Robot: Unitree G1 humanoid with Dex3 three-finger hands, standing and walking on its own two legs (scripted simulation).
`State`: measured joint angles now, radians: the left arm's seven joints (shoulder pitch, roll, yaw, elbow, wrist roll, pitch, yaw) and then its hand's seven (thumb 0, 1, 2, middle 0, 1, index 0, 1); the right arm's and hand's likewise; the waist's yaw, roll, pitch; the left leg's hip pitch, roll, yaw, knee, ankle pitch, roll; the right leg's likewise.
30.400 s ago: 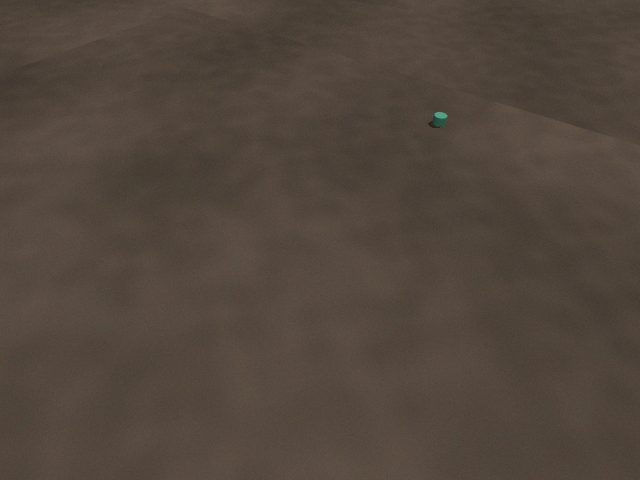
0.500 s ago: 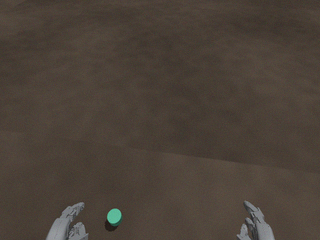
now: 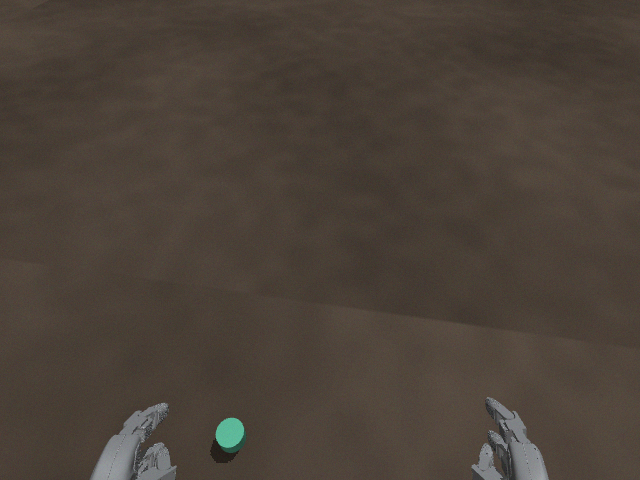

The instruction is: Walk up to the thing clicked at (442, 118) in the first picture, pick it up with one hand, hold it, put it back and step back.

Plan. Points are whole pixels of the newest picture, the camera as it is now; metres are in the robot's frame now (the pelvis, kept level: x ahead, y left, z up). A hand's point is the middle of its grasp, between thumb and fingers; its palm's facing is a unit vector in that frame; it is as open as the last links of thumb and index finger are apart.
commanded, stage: home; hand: left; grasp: from above
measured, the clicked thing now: (231, 435) +0.38 +0.24 -0.69
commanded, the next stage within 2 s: stand in 0.66 s
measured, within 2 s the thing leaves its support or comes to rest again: neither
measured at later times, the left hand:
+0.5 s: hand (172, 476) +0.16 +0.18 -0.05, palm faces +0.06 -0.98 -0.21, open 7.4 cm
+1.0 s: hand out of the picture +0.13 +0.23 -0.10, palm faces +0.04 -0.94 -0.34, open 7.4 cm
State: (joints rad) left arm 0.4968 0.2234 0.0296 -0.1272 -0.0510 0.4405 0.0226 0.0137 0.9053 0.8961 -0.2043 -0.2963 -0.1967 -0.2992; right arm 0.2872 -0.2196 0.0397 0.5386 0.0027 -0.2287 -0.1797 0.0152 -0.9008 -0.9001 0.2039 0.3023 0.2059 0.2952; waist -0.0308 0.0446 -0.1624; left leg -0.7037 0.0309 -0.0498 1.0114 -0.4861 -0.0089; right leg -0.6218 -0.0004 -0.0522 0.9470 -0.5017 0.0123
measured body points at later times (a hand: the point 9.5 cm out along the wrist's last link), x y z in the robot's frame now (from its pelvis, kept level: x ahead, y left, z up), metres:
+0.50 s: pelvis +0.00 +0.00 +0.00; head +0.02 +0.00 +0.45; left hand +0.16 +0.23 -0.03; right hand +0.16 -0.25 -0.06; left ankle +0.01 +0.12 -0.68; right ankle -0.02 -0.13 -0.68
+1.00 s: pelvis +0.00 +0.00 +0.03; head +0.02 +0.01 +0.48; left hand +0.13 +0.28 -0.07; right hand +0.13 -0.27 -0.09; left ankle +0.01 +0.12 -0.68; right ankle -0.02 -0.13 -0.68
